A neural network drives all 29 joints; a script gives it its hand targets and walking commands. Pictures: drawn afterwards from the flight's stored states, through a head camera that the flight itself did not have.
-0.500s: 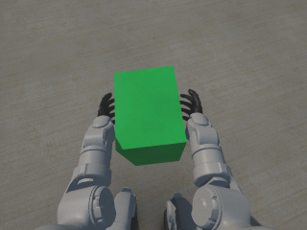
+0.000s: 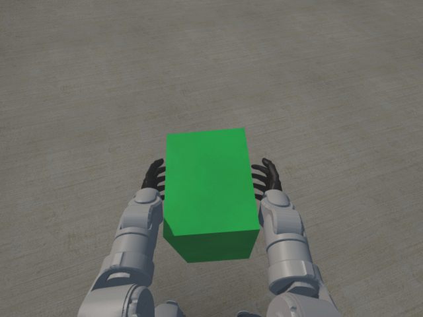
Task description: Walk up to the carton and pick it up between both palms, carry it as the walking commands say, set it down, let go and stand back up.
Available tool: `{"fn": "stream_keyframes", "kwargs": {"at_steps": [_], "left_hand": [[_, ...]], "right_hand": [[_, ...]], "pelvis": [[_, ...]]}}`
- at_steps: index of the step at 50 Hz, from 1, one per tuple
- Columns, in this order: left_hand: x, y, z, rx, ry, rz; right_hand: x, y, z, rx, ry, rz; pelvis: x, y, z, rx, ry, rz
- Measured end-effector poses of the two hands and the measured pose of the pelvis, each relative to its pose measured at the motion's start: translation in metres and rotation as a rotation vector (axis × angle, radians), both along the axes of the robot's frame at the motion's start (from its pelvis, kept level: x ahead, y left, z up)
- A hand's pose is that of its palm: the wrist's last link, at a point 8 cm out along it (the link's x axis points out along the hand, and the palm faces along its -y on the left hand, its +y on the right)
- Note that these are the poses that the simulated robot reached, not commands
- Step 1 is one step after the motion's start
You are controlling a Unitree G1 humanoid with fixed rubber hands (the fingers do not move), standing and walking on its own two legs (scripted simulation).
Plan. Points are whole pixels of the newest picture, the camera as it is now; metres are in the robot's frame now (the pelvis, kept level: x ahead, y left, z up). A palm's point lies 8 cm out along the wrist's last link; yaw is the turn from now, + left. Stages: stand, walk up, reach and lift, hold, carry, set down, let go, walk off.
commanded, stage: reach and lift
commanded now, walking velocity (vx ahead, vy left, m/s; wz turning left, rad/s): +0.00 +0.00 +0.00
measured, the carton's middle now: (212, 203) +0.36 +0.02 -0.05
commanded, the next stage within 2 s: hold in 1.70 s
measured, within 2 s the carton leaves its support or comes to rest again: neither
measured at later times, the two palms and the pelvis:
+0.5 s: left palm (140, 191) +0.32 +0.15 +0.06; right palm (275, 193) +0.33 -0.09 +0.07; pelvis -0.01 +0.00 +0.01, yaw +0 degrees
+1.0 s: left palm (146, 190) +0.32 +0.14 +0.06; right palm (282, 193) +0.32 -0.10 +0.07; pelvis +0.00 +0.01 +0.02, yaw +0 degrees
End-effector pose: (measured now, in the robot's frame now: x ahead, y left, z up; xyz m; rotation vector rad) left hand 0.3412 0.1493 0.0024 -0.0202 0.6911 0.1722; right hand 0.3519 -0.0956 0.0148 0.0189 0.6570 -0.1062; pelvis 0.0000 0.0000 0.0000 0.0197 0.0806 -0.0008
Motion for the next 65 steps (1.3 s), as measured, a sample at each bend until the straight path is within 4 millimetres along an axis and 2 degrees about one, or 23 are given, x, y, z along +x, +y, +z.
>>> {"fn": "stream_keyframes", "kwargs": {"at_steps": [8,18,27,37,48,65], "left_hand": [[-0.014,0.006,0.014,-0.006,0.016,0.018],[-0.018,-0.006,0.036,0.006,0.014,-0.030],[-0.026,0.006,0.056,0.005,0.004,0.010],[-0.017,-0.012,0.059,0.013,0.026,-0.061],[-0.021,-0.004,0.055,0.025,0.036,-0.050],[-0.030,-0.013,0.057,0.030,0.035,-0.092]], "right_hand": [[-0.011,0.007,0.014,-0.004,0.016,0.017],[-0.026,-0.006,0.035,-0.012,0.011,-0.021],[-0.027,0.007,0.053,-0.013,0.000,0.019],[-0.032,-0.012,0.057,-0.013,0.020,-0.047],[-0.028,-0.004,0.057,-0.024,0.029,-0.017],[-0.044,-0.013,0.060,-0.024,0.028,-0.048]], "pelvis": [[-0.004,0.002,0.005,-0.002,-0.056,-0.001],[-0.008,0.005,0.008,-0.008,-0.123,-0.002],[-0.010,0.004,0.011,-0.006,-0.162,-0.003],[-0.006,0.009,0.014,-0.012,-0.174,-0.002],[0.000,0.009,0.017,-0.012,-0.170,-0.001],[-0.009,0.012,0.017,-0.016,-0.188,-0.001]]}}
